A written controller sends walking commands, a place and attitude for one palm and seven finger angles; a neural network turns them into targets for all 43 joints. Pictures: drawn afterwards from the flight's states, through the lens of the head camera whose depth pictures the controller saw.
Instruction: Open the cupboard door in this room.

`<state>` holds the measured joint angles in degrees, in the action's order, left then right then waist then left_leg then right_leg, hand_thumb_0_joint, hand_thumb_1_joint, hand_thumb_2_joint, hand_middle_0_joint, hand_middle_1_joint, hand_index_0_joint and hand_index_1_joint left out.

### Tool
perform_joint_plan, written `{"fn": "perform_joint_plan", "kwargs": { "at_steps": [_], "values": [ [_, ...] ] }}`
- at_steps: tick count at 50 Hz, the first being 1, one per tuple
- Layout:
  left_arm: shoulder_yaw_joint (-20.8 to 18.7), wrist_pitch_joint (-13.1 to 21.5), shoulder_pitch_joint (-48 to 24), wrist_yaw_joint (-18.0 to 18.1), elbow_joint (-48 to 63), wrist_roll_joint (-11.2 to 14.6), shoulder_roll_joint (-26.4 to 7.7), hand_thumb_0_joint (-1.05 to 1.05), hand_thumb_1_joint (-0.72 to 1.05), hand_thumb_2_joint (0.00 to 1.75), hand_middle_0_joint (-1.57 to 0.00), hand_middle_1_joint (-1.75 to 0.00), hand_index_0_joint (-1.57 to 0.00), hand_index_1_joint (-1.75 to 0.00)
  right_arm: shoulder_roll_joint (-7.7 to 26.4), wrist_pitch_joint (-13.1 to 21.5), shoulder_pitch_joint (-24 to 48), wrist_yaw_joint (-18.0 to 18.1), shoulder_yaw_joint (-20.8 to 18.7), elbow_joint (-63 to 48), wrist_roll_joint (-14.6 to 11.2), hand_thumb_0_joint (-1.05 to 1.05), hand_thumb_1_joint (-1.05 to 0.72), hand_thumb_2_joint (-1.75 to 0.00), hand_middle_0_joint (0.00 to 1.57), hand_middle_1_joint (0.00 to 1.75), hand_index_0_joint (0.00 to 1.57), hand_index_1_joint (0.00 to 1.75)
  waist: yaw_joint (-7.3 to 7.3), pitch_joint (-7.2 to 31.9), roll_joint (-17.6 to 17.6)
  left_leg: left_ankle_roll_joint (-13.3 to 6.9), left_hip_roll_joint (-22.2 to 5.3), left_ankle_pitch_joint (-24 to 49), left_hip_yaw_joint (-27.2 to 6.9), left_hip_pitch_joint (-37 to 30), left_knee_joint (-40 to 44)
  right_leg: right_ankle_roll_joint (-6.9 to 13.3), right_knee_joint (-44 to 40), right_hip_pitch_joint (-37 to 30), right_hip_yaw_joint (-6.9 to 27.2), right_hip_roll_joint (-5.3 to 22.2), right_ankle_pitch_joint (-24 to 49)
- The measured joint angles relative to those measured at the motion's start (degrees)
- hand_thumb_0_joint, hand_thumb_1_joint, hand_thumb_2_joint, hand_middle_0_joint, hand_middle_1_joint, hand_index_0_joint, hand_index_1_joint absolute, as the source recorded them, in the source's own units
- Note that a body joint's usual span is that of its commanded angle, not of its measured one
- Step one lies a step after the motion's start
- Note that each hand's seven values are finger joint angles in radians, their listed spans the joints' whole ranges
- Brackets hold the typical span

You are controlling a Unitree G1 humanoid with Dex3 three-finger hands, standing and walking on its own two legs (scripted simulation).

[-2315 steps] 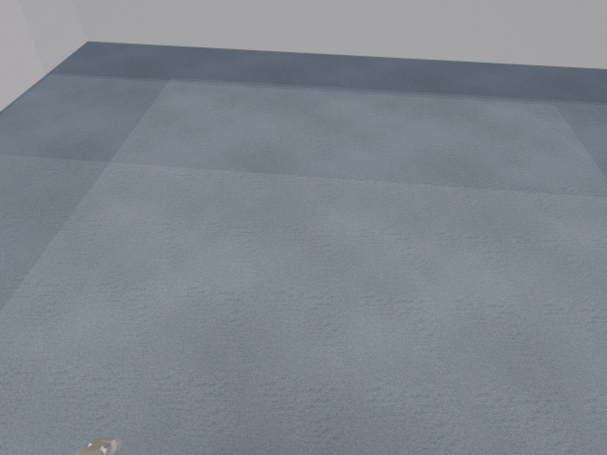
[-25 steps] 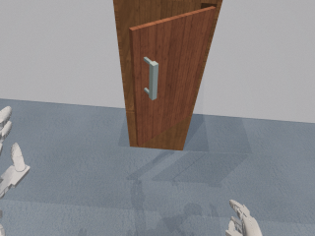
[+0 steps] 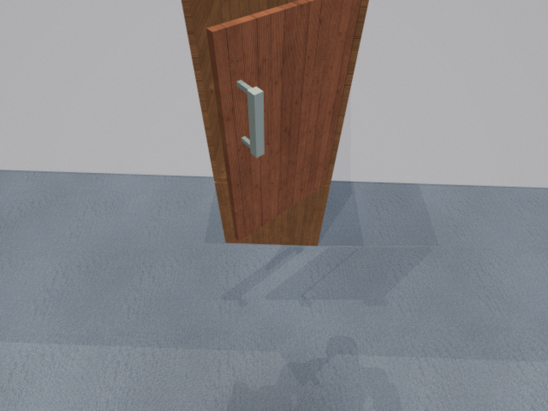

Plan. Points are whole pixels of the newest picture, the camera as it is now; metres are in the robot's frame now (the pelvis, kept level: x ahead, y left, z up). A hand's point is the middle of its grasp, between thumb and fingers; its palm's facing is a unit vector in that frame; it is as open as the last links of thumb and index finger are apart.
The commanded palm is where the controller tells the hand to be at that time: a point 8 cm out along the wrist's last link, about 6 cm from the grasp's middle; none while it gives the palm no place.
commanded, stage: let the arm hang, fingers relaxed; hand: left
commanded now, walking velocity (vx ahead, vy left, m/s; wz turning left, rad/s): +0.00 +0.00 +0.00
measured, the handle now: (250, 119) +0.61 +0.07 +0.08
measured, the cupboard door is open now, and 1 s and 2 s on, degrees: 42 42 42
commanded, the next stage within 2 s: look to check the result in 0.82 s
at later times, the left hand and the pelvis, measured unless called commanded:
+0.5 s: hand out of the picture +0.00 +0.18 -0.16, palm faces +0.05 -0.97 -0.24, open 7.4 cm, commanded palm none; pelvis +0.01 -0.01 +0.01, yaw +1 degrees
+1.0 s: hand out of the picture +0.04 +0.16 -0.16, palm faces +0.04 -0.98 -0.20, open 7.4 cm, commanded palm none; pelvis +0.03 -0.02 +0.01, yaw +2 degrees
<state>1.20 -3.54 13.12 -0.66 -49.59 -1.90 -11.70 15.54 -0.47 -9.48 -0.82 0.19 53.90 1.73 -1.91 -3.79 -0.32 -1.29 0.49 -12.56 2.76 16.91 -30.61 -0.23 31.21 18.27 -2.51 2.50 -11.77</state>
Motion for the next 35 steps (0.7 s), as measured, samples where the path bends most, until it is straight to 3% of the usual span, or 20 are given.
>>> {"fn": "perform_joint_plan", "kwargs": {
  "at_steps": [4,10,21,35],
  "values": [
    [-1.07,0.77,1.74,1.11,-7.73,0.45,0.83,0.01,0.98,0.89,-0.20,-0.30,-0.20,-0.30,-2.09,-1.07,-3.84,0.61,0.14,4.30,0.04,0.00,-0.91,-0.90,0.20,0.30,0.20,0.30,1.16,-1.03,-1.28,0.57,-0.62,0.96,-1.14,-0.48,1.61,0.52,-2.83,-1.40,-1.20,-0.70,1.28],
    [-1.71,1.67,4.65,1.01,-14.22,0.85,0.20,0.01,0.95,0.90,-0.20,-0.30,-0.20,-0.30,-4.56,-1.79,-7.82,1.20,-0.09,8.90,-0.20,0.00,-0.91,-0.90,0.20,0.30,0.20,0.30,2.21,-1.34,-0.10,0.86,-0.77,1.65,-2.09,-1.45,3.29,0.81,-5.30,-3.04,-2.18,-0.96,2.08],
    [-2.42,2.35,3.50,1.79,-16.48,0.97,0.66,0.00,0.91,0.90,-0.20,-0.30,-0.20,-0.30,-7.15,-1.08,-7.59,1.53,-0.22,10.42,-0.28,0.00,-0.91,-0.90,0.20,0.30,0.20,0.30,1.89,-0.39,1.91,0.95,-0.49,1.86,-1.96,-2.91,4.53,0.87,-5.16,-3.83,-2.04,-0.68,1.53],
    [-2.47,3.32,-1.78,2.06,-14.33,0.90,2.49,0.01,0.93,0.90,-0.20,-0.30,-0.20,-0.30,-7.27,-0.18,-5.28,1.80,-0.30,10.43,-0.08,0.00,-0.91,-0.90,0.20,0.30,0.20,0.30,1.46,0.73,0.80,1.41,-0.61,1.71,-1.99,-4.44,6.05,1.08,-5.61,-4.85,-2.05,-0.83,0.82]
  ]
}}
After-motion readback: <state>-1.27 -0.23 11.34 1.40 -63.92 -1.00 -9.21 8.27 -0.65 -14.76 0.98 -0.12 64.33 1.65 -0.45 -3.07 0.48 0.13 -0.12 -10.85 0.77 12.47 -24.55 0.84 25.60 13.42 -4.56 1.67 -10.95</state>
